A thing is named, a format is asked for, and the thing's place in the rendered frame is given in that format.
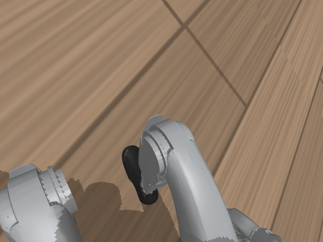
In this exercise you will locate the right robot hand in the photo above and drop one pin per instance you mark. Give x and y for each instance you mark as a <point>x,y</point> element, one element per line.
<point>245,227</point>

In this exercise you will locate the right robot arm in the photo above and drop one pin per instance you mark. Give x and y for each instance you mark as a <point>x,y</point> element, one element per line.
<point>265,235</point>

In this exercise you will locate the right robot foot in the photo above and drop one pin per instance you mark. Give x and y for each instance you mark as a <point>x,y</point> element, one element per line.
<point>130,162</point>

